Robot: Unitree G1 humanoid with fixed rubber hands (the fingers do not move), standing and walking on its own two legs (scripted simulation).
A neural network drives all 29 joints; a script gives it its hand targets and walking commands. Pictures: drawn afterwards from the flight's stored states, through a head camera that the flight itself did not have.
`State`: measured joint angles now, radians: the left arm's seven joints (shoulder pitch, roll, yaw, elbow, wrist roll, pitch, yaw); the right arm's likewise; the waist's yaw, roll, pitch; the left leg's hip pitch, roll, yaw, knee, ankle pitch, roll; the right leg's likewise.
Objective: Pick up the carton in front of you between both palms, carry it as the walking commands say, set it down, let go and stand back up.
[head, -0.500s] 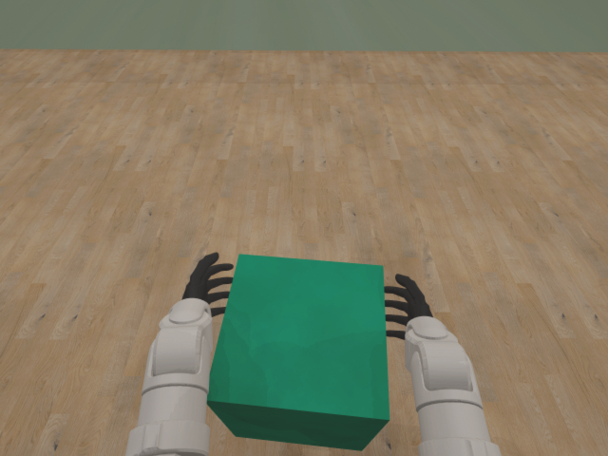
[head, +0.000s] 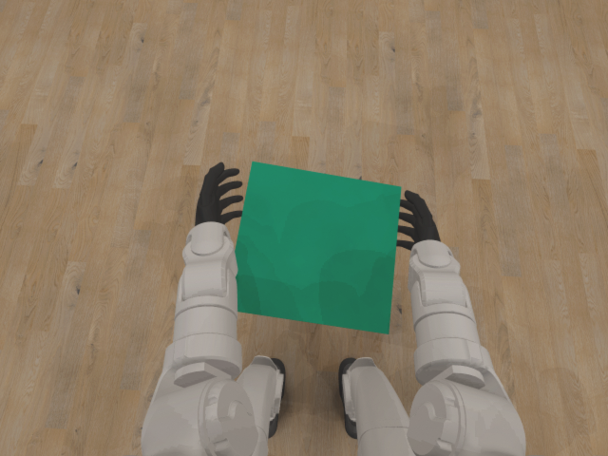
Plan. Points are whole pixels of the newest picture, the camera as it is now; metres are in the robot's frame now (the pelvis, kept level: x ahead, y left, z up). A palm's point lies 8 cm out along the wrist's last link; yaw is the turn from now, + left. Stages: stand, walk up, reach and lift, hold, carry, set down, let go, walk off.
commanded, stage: set down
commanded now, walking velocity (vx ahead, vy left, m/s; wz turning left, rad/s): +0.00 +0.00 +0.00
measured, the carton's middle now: (308, 258) +0.37 +0.01 -0.17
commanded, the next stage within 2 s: none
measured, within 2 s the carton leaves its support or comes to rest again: rests again in 1.40 s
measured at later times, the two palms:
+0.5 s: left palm (242, 228) +0.43 +0.13 -0.20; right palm (401, 235) +0.43 -0.16 -0.23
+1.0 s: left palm (257, 247) +0.44 +0.13 -0.36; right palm (386, 245) +0.46 -0.16 -0.39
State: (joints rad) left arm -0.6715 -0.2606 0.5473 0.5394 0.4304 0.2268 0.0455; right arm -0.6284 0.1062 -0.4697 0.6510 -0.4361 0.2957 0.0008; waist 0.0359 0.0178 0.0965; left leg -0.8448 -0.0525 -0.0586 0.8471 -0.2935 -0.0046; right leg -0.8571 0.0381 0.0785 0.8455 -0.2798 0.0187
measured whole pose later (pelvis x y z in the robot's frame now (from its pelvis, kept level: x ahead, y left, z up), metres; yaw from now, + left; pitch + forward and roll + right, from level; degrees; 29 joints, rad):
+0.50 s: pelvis -0.01 +0.00 -0.14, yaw +1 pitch +44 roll +0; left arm -0.82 -0.23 0.52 0.57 0.29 0.18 0.12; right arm -0.84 -0.04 -0.39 0.75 -0.27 0.30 -0.06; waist 0.04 0.02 -0.25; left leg -1.74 -0.10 -0.07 1.43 -0.46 -0.03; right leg -1.75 0.08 0.08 1.43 -0.45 0.04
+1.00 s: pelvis -0.04 -0.01 -0.26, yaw +2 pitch +47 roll +2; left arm -1.05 -0.13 0.54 0.68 0.19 0.15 0.18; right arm -1.14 -0.19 -0.24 0.94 -0.15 0.26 -0.11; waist 0.05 0.05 -0.08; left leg -2.13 -0.14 -0.07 1.83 -0.52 -0.08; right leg -2.15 0.12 0.08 1.85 -0.51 0.05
